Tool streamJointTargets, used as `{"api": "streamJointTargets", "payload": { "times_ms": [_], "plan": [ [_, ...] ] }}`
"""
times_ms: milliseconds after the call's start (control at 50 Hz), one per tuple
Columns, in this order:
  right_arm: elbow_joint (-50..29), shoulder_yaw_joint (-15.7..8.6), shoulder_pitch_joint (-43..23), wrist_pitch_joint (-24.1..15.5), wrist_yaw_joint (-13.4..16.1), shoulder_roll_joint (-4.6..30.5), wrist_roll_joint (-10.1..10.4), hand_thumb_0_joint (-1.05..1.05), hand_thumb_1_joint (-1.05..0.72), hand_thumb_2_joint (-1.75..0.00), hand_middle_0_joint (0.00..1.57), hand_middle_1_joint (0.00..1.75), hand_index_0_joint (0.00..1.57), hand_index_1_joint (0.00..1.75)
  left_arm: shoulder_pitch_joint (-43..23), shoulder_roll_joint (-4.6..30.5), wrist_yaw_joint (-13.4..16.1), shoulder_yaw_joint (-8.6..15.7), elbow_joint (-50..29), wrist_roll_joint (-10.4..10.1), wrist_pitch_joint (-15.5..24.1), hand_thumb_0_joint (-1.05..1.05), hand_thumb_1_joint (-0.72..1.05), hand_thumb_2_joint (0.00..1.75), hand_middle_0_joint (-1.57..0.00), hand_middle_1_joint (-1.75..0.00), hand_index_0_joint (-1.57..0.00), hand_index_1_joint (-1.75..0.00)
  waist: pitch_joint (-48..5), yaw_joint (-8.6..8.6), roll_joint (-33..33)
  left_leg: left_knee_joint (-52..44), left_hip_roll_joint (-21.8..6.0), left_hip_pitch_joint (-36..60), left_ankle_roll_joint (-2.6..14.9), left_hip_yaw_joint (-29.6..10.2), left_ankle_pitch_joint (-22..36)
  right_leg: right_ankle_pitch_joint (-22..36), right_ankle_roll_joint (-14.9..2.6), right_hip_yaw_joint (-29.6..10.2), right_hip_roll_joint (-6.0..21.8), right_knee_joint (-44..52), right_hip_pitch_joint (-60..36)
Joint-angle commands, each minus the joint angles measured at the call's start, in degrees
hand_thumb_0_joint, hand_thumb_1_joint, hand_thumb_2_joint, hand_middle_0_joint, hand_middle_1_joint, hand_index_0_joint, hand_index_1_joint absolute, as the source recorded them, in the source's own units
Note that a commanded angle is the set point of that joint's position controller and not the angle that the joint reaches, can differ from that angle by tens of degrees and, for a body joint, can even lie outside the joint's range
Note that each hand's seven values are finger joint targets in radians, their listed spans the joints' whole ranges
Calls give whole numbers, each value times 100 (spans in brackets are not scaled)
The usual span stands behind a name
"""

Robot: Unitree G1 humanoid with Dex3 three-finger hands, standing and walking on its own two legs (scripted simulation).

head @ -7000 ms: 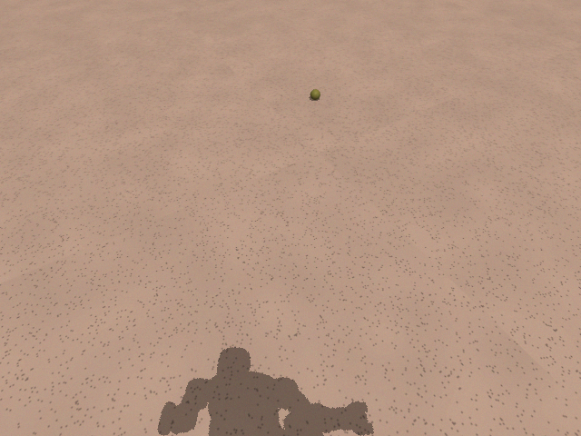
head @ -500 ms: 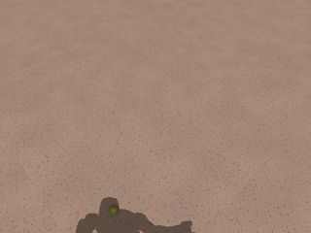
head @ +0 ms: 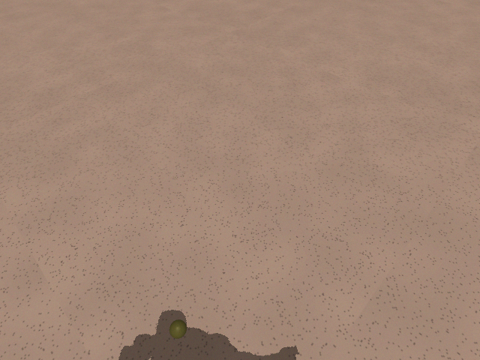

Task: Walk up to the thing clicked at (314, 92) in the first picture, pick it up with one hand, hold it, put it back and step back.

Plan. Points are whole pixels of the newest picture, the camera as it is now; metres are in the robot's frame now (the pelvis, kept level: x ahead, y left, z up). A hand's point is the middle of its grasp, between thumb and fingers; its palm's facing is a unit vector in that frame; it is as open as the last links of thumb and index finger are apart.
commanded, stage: walk up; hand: left
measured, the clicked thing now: (178, 329) +0.37 +0.27 -0.75
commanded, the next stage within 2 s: stand in 0.08 s
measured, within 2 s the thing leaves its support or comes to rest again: neither
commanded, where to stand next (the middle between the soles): +0.03 +0.02 m, yaw +3 degrees
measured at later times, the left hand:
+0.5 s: hand out of the picture +0.06 +0.25 -0.15, palm faces -0.02 -0.94 -0.34, open 7.4 cm
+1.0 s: hand out of the picture +0.06 +0.25 -0.15, palm faces -0.02 -0.94 -0.34, open 7.4 cm
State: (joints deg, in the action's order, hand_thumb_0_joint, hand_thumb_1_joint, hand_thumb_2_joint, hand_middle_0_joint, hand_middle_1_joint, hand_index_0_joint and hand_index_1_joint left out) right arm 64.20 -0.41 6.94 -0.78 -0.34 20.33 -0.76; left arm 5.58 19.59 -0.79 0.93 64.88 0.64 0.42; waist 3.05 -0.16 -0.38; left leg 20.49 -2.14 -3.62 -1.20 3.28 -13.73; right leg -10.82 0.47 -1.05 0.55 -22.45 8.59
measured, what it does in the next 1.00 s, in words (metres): stands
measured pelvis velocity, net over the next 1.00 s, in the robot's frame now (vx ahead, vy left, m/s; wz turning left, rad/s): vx -0.01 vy -0.01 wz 0.02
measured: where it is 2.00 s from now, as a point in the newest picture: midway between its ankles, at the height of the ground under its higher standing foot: outside the picture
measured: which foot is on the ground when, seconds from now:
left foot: down 0.00-1.00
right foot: down 0.00-1.00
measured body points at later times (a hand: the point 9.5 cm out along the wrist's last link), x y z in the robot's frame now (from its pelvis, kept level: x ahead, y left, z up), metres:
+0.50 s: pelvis -0.02 -0.01 +0.00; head -0.01 -0.01 +0.45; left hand +0.06 +0.29 -0.13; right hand +0.06 -0.31 -0.13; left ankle -0.03 +0.13 -0.75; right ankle +0.02 -0.12 -0.75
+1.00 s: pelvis -0.01 -0.01 +0.00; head -0.01 -0.01 +0.45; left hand +0.06 +0.30 -0.13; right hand +0.05 -0.31 -0.13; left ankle -0.03 +0.13 -0.75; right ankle +0.02 -0.12 -0.75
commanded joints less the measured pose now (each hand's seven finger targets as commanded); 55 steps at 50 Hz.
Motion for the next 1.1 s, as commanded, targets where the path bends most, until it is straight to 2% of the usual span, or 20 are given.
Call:
{"api": "streamJointTargets", "payload": {
  "times_ms": [0,40,60,100,180,240,320,380,460,540,640,720,740,840,940,980,1080],
  "plan": [
    [-329,-279,-198,-146,82,1221,12,0,-90,-90,20,30,20,30,-326,1218,91,216,-389,-4,124,0,90,90,-20,-30,-20,-30,-468,-14,135,-394,-526,-49,307,-434,820,1065,-215,-445,537,298,-168],
    [-364,-275,-232,-139,79,1211,7,0,-90,-90,20,30,20,30,-273,1218,93,209,-392,-7,128,0,90,90,-20,-30,-20,-30,-398,-1,132,-349,-499,18,313,-394,787,1059,-201,-480,533,357,-50],
    [-356,-259,-396,-101,88,1172,31,0,-90,-90,20,30,20,30,-416,1290,124,163,-389,-41,155,0,90,90,-20,-30,-20,-30,-323,-58,122,-426,-636,-46,217,-526,1415,1665,-188,-464,665,375,-99],
    [-334,-247,-359,-92,94,1186,47,0,-90,-90,20,30,20,30,-354,1262,134,160,-387,-75,149,0,90,90,-20,-30,-20,-30,-422,-33,78,-433,-630,40,177,-487,1596,1888,-167,-457,669,380,-183],
    [-270,-242,-401,-75,89,1207,48,0,-90,-90,20,30,20,30,-307,1224,139,133,-341,-51,126,0,90,90,-20,-30,-20,-30,-603,-26,-57,-524,-655,146,158,-485,1470,1701,-161,-420,670,425,-328],
    [-247,-224,-397,-50,76,1146,41,0,-90,-90,20,30,20,30,-325,1277,147,126,-315,-41,142,0,90,90,-20,-30,-20,-30,-552,-46,68,-588,-627,99,148,-488,1122,1362,-144,-423,664,540,-273],
    [-201,-216,-420,-21,49,1144,25,0,-90,-90,20,30,20,30,-341,1295,140,114,-301,-25,126,0,90,90,-20,-30,-20,-30,-286,-23,46,-680,-548,-162,163,-480,278,295,-103,-514,646,820,-55],
    [-197,-226,-400,-36,31,1141,7,0,-90,-90,20,30,20,30,-352,1324,124,117,-295,-19,121,0,90,90,-20,-30,-20,-30,-262,-16,55,-677,-565,-147,170,-520,223,100,-134,-542,652,843,35],
    [-186,-242,-340,-54,15,1141,-5,0,-90,-90,20,30,20,30,-342,1324,117,119,-307,-19,141,0,90,90,-20,-30,-20,-30,-298,-29,82,-650,-569,-168,169,-538,281,193,-137,-539,648,837,36],
    [-186,-250,-336,-73,25,1183,-2,0,-90,-90,20,30,20,30,-326,1298,114,116,-313,-35,146,0,90,90,-20,-30,-20,-30,-450,-22,-33,-632,-620,-123,193,-573,478,629,-171,-526,674,706,-127],
    [-176,-242,-290,-64,34,1182,3,0,-90,-90,20,30,20,30,-313,1325,121,112,-313,-38,143,0,90,90,-20,-30,-20,-30,-443,-24,83,-597,-613,-103,190,-563,527,645,-180,-531,686,713,-88],
    [-153,-217,-253,-43,25,1149,6,0,-90,-90,20,30,20,30,-223,1314,117,90,-291,-27,133,0,90,90,-20,-30,-20,-30,-228,19,136,-601,-552,-284,179,-563,215,17,-143,-528,651,839,68],
    [-161,-236,-213,-39,25,1172,7,0,-90,-90,20,30,20,30,-236,1344,122,90,-308,-17,131,0,90,90,-20,-30,-20,-30,-316,-24,133,-585,-575,-175,195,-559,258,8,-171,-565,679,843,71],
    [-163,-208,-170,-65,36,1168,-12,0,-90,-90,20,30,20,30,-237,1326,117,97,-311,-35,136,0,90,90,-20,-30,-20,-30,-364,-3,16,-626,-608,-257,203,-584,417,525,-185,-546,694,699,-98],
    [-198,-197,-208,-84,47,1178,4,0,-90,-90,20,30,20,30,-199,1304,104,84,-320,-24,132,0,90,90,-20,-30,-20,-30,-383,14,-5,-629,-619,-214,183,-582,613,697,-180,-484,673,650,-77],
    [-190,-195,-220,-81,49,1174,11,0,-90,-90,20,30,20,30,-204,1304,109,84,-310,-24,133,0,90,90,-20,-30,-20,-30,-368,15,-10,-626,-621,-212,177,-602,597,587,-176,-468,660,655,-84],
    [-212,-199,-236,-83,47,1194,10,0,-90,-90,20,30,20,30,-183,1300,109,84,-312,-18,138,0,90,90,-20,-30,-20,-30,-450,10,-16,-621,-626,-118,172,-588,741,908,-172,-441,671,605,-122]
  ]
}}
